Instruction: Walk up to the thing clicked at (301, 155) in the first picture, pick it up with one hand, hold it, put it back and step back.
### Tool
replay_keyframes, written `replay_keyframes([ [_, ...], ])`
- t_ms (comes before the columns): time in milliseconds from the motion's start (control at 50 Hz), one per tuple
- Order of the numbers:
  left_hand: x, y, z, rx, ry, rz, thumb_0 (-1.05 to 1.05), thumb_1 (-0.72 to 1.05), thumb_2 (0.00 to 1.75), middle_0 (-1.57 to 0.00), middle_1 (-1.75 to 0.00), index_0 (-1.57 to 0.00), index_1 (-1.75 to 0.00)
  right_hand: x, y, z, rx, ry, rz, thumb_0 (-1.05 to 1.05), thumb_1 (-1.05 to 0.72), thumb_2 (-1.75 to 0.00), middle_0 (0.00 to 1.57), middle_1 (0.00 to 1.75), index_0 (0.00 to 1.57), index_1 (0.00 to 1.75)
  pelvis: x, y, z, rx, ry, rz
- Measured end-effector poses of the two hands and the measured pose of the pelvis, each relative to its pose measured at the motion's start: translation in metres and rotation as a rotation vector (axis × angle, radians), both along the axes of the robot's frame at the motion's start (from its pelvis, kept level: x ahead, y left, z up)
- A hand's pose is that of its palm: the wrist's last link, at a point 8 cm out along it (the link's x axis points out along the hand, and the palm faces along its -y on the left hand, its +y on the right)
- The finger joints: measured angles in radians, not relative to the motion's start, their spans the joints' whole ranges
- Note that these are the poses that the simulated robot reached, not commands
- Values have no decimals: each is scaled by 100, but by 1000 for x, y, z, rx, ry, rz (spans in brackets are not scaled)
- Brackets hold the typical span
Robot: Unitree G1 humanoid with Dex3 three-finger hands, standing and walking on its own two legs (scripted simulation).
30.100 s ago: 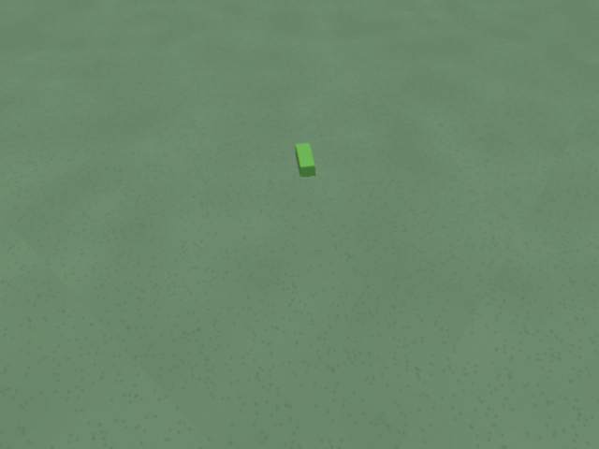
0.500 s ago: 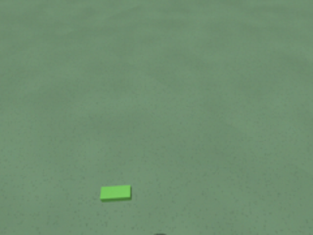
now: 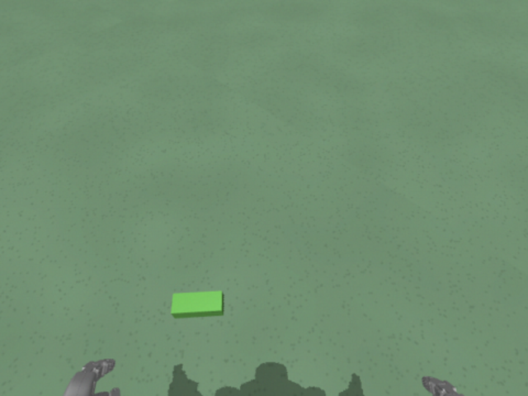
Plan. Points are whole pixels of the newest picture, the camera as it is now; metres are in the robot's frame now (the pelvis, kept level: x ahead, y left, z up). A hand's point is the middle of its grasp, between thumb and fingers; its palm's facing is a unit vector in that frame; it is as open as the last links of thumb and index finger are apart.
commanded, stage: rise first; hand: left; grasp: from above
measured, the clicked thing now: (198, 304) +0.47 +0.25 -0.74
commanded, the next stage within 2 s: none
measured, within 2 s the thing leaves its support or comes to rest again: neither
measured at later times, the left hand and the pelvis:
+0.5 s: hand (122, 394) +0.14 +0.26 -0.20, palm faces -0.13 -0.89 -0.44, open 13.9 cm; pelvis +0.00 +0.01 -0.06, yaw -1 degrees
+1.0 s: hand (126, 393) +0.15 +0.29 -0.29, palm faces -0.34 -0.74 -0.59, open 14.1 cm; pelvis -0.02 +0.02 -0.15, yaw -1 degrees
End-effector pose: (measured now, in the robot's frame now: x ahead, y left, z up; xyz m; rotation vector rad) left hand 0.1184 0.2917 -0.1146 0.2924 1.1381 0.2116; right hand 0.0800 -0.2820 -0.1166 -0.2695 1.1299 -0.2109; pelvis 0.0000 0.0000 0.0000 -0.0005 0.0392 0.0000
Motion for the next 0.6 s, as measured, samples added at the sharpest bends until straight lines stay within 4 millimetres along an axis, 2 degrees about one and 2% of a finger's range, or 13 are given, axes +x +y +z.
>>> replay_keyframes([
  [80,28,3,-7,9,-26,-50,1,57,93,-16,-64,-15,-64,1,14,-5,24,-40,-8,0,-91,-90,20,30,21,30,-4,0,-9,1,55,-9],
  [140,38,5,-7,33,-33,-82,1,38,94,-12,-79,-13,-78,1,22,-7,45,-63,-25,0,-90,-90,20,30,21,30,-3,2,-12,1,73,-14],
  [240,36,8,-13,67,11,-99,1,2,97,-8,-96,-9,-95,8,31,-11,63,-109,-28,1,-90,-90,20,30,21,30,1,7,-20,-2,103,-17],
  [340,30,11,-28,82,20,-109,1,-27,98,-7,-104,-8,-103,22,33,-20,49,-162,-1,1,-89,-90,20,30,21,30,0,11,-37,-4,146,-18],
  [460,26,12,-43,102,1,-148,0,-45,99,-7,-107,-7,-107,43,34,-31,29,-222,30,1,-88,-90,20,30,21,30,-1,13,-57,-12,190,-13],
  [600,19,13,-54,134,14,-183,0,-52,100,-7,-107,-7,-108,65,42,-40,25,-288,68,1,-88,-89,20,30,21,30,-1,14,-74,-23,235,-9],
])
